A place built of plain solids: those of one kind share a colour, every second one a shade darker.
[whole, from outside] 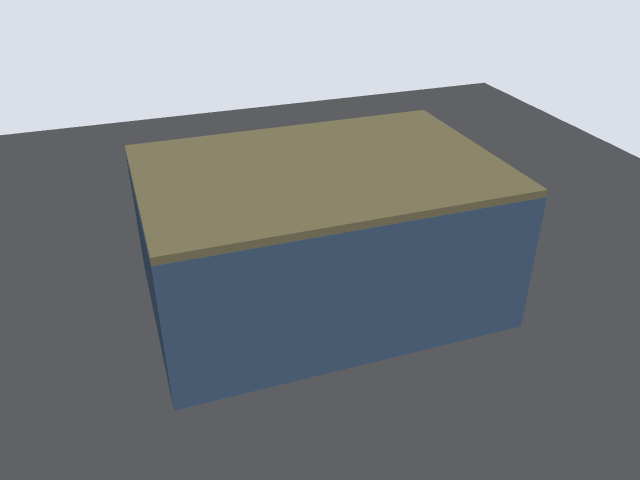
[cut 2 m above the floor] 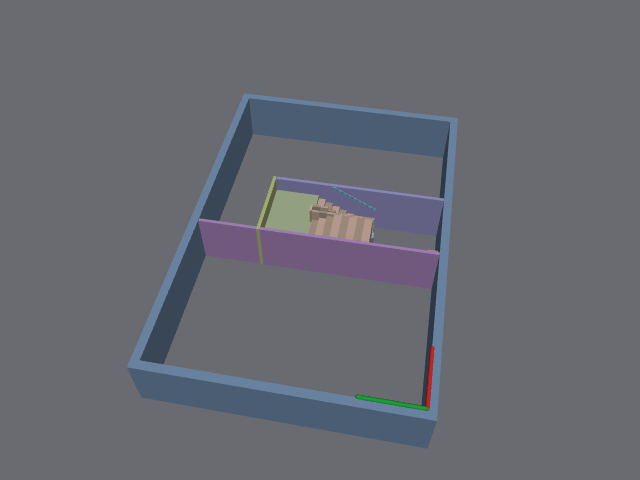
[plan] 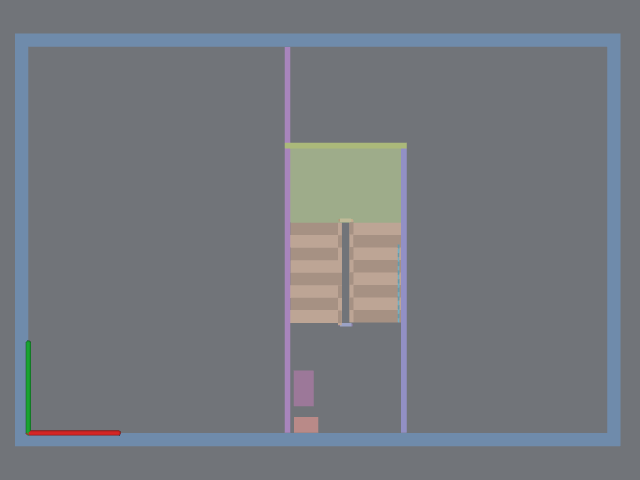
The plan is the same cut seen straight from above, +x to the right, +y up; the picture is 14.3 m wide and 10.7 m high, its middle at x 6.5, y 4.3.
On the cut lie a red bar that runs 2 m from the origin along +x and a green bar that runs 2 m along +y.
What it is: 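A small block of dwellings, 12.9 m wide and 8.6 m deep inside, its common dog-leg stair of 18 risers of 157 mm a storey on goings of 279 mm, 1.16 m wide flights and a well of 0.16 m; the dwelling on the first floor; a hall, a living room with a kitchen corner, a bedroom, the bathroom shut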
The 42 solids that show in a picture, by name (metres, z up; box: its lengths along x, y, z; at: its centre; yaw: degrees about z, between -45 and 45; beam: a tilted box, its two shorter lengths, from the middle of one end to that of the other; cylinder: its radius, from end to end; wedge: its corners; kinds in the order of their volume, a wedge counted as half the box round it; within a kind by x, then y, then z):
{
 "wall_1": {"box": [0.3, 9.2, 5.69], "at": [-0.15, 4.3, 2.8]},
 "wall_2": {"box": [13.5, 0.3, 5.69], "at": [6.45, -0.15, 2.8]},
 "wall_3": {"box": [13.5, 0.3, 5.69], "at": [6.45, 8.75, 2.8]},
 "wall_4": {"box": [0.3, 9.2, 5.69], "at": [13.05, 4.3, 2.8]},
 "roof_slab_1": {"box": [13.48, 9.18, 0.44], "at": [6.45, 4.3, 5.7]},
 "piece_1": {"box": [1.16, 0.29, 2.71], "at": [6.42, 2.59, 1.31]},
 "piece_2": {"box": [1.16, 0.29, 2.56], "at": [6.42, 2.87, 1.23]},
 "piece_3": {"box": [1.16, 0.29, 2.4], "at": [6.42, 3.15, 1.15]},
 "piece_4": {"box": [1.16, 0.29, 2.24], "at": [6.42, 3.43, 1.07]},
 "piece_5": {"box": [1.16, 0.29, 2.09], "at": [6.42, 3.71, 0.99]},
 "piece_6": {"box": [1.16, 0.29, 1.93], "at": [6.42, 3.99, 0.92]},
 "piece_7": {"box": [1.16, 0.29, 1.77], "at": [6.42, 4.27, 0.84]},
 "piece_8": {"box": [1.16, 0.29, 1.62], "at": [6.42, 4.55, 0.76]},
 "piece_9": {"box": [0.09, 0.28, 2.17], "at": [6.94, 2.59, 2.5]},
 "piece_10": {"box": [0.09, 0.28, 2.02], "at": [6.94, 2.87, 2.42]},
 "piece_11": {"box": [0.09, 0.28, 1.86], "at": [6.94, 3.15, 2.34]},
 "piece_12": {"box": [0.09, 0.28, 1.39], "at": [6.94, 3.99, 2.11]},
 "piece_13": {"box": [0.09, 0.28, 1.23], "at": [6.94, 4.27, 2.03]},
 "piece_14": {"box": [0.09, 0.28, 1.08], "at": [6.94, 4.55, 1.95]},
 "piece_15": {"box": [0.09, 0.28, 1.13], "at": [7.2, 2.6, 0.51]},
 "piece_16": {"box": [0.09, 0.28, 1.28], "at": [7.2, 2.88, 0.59]},
 "piece_17": {"box": [0.09, 0.28, 1.44], "at": [7.2, 3.16, 0.67]},
 "piece_18": {"box": [0.09, 0.28, 1.6], "at": [7.2, 3.44, 0.75]},
 "piece_19": {"box": [0.09, 0.28, 1.75], "at": [7.2, 3.72, 0.83]},
 "piece_20": {"box": [0.09, 0.28, 1.91], "at": [7.2, 4.0, 0.91]},
 "piece_21": {"box": [0.09, 0.28, 2.07], "at": [7.2, 4.28, 0.98]},
 "piece_22": {"box": [0.09, 0.28, 2.22], "at": [7.2, 4.56, 1.06]},
 "piece_23": {"box": [1.16, 0.29, 0.21], "at": [7.73, 2.6, 0.05]},
 "piece_24": {"box": [1.16, 0.29, 0.36], "at": [7.73, 2.88, 0.13]},
 "piece_25": {"box": [1.16, 0.29, 0.52], "at": [7.73, 3.16, 0.21]},
 "piece_26": {"box": [1.16, 0.29, 0.68], "at": [7.73, 3.44, 0.29]},
 "piece_27": {"box": [1.16, 0.29, 0.83], "at": [7.73, 3.72, 0.37]},
 "piece_28": {"box": [1.16, 0.29, 0.99], "at": [7.73, 4.0, 0.45]},
 "piece_29": {"box": [1.16, 0.29, 1.15], "at": [7.73, 4.28, 0.52]},
 "piece_30": {"box": [1.16, 0.29, 1.3], "at": [7.73, 4.55, 0.6]},
 "half_1": {"box": [2.47, 1.66, 1.46], "at": [7.07, 5.51, 0.68]},
 "core_wall_1": {"box": [0.13, 6.34, 5.53], "at": [8.37, 3.17, 2.72]},
 "core_wall_low_1": {"box": [0.13, 8.61, 2.71], "at": [5.77, 4.3, 1.31]},
 "core_wall_back_1": {"box": [2.72, 0.13, 5.53], "at": [7.07, 6.4, 2.72]},
 "hung_more_letter_boxes_1": {"box": [0.54, 0.36, 1.37], "at": [6.19, 0.18, 0.63]},
 "ground_whole_1": {"box": [0.26, 0.08, 1.0], "at": [7.07, 2.41, 0.45]},
 "laid_doormat_1": {"box": [0.45, 0.8, 0.05], "at": [6.14, 0.99, -0.02]}
}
